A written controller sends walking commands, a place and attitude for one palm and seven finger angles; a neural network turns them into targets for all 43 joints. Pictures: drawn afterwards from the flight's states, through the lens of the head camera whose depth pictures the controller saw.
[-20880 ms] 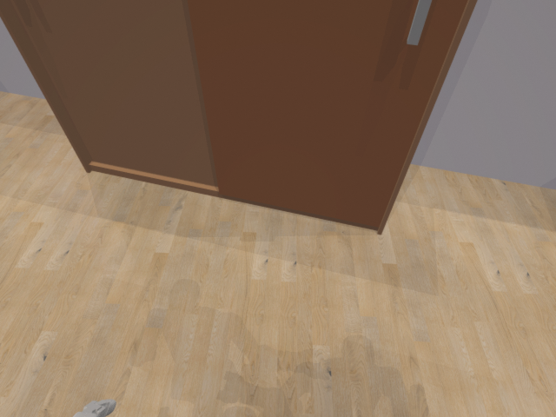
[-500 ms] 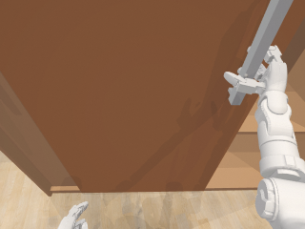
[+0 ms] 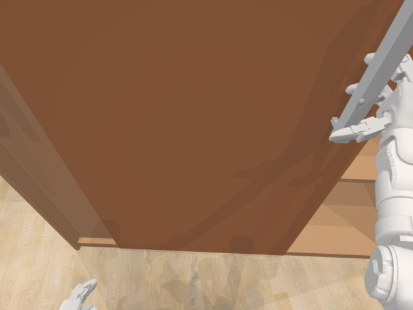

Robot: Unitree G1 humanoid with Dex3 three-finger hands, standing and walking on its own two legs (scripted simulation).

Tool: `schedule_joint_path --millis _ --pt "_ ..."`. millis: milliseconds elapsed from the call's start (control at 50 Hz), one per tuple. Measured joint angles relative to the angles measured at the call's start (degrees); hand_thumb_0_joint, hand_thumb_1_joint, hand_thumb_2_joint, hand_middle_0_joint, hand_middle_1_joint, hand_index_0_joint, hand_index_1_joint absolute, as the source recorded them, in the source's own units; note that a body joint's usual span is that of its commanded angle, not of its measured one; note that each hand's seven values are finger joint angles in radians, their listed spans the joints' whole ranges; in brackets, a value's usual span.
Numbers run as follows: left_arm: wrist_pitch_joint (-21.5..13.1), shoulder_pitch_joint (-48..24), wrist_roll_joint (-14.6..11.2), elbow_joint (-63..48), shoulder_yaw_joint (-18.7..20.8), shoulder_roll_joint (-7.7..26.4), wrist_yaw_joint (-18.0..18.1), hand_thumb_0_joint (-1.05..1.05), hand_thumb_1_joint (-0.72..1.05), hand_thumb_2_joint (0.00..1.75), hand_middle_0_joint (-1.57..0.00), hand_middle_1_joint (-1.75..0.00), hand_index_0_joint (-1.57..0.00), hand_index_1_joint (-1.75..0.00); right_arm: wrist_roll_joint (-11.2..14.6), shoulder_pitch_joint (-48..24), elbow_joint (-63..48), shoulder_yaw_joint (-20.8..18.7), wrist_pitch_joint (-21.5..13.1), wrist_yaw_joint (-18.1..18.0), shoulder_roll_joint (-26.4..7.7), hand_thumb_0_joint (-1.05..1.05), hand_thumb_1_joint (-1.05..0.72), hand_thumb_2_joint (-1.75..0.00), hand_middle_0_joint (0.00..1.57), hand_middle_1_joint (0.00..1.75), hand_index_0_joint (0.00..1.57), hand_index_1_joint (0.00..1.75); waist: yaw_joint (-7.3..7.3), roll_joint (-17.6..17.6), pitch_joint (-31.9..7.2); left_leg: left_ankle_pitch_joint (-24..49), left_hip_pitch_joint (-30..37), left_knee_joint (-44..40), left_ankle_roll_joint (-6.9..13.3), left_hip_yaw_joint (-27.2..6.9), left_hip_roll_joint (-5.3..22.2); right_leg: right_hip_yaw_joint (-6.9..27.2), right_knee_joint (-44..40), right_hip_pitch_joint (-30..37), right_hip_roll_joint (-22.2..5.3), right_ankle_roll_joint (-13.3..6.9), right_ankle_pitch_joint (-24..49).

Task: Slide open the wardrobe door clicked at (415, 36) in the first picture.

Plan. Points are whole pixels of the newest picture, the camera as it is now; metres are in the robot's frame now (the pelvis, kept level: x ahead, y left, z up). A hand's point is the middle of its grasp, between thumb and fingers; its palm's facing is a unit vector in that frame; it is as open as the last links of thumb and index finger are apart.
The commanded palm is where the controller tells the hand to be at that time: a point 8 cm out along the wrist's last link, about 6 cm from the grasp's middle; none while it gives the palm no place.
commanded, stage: slip the hand off the handle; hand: right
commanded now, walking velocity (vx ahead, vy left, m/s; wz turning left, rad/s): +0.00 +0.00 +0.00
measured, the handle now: (375, 62) +0.47 -0.23 +0.27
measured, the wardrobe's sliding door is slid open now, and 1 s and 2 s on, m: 0.54 0.53 0.53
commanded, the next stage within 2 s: draw the hand back to the body in 1.20 s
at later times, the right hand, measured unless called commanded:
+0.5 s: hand (388, 105) +0.43 -0.27 +0.22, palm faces +0.19 +0.98 -0.07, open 14.5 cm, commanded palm +0.40 -0.33 +0.20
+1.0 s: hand out of the picture +0.35 -0.30 +0.21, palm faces +0.24 +0.97 -0.08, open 14.7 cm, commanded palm +0.31 -0.34 +0.20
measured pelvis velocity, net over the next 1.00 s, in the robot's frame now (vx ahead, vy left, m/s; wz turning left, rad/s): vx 0.04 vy -0.01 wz -0.02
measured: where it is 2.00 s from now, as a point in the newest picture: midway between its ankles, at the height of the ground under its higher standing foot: outside the picture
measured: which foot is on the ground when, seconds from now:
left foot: down 0.00-1.00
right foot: down 0.00-1.00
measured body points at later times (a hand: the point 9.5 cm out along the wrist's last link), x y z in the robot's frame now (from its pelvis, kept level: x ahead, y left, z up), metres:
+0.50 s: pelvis +0.02 -0.03 +0.00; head +0.03 -0.03 +0.45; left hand +0.15 +0.22 -0.09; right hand +0.42 -0.32 +0.22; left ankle +0.06 +0.10 -0.73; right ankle +0.03 -0.12 -0.73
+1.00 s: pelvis +0.04 -0.01 +0.00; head +0.03 +0.00 +0.45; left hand +0.22 +0.24 -0.08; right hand +0.34 -0.35 +0.21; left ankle +0.06 +0.10 -0.73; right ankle +0.03 -0.12 -0.73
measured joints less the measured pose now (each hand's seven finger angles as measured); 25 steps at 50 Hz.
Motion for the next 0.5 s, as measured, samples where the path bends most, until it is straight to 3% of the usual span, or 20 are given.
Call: schedule_joint_path --millis 160,280,500 --pt "-0.4 -2.1 0.6 -3.7 -3.1 -2.7 1.0 0.01 0.9 0.9 -0.2 -0.3 -0.2 -0.3 0.3 2.9 -6.8 1.2 2.9 1.9 2.1 -0.01 0.55 -0.2 0.59 1.26 0.27 1.16 -0.92 1.1 -0.7 -1.2 1.4 0.1 -1.4 -0.9 1.5 -0.9 -0.6 1.7 1.5 -1.3 -0.9" --pt "-0.4 -2.5 0.9 -5.2 -4.4 -3.9 1.4 0.01 0.9 0.9 -0.21 -0.3 -0.2 -0.3 0.3 4.8 -11.0 1.4 6.4 1.3 2.8 -0.01 0.55 -0.2 0.59 1.23 0.27 1.16 -1.14 1.3 -1.2 -1.8 1.9 0.2 -2.0 -1.4 2.1 -1.3 -0.6 2.3 2.1 -1.9 -1.4" --pt "0.4 -0.2 0.9 -4.2 -4.4 -3.1 2.1 0.01 0.9 0.9 -0.21 -0.3 -0.2 -0.3 0.4 6.4 -10.3 -2.4 7.6 1.8 -1.3 -0.01 0.55 -0.2 0.54 1.24 0.29 1.17 -0.31 0.9 -1.2 -2.2 1.3 0.6 -1.9 -1.2 1.8 -1.2 0.1 1.6 1.9 -1.8 -1.9"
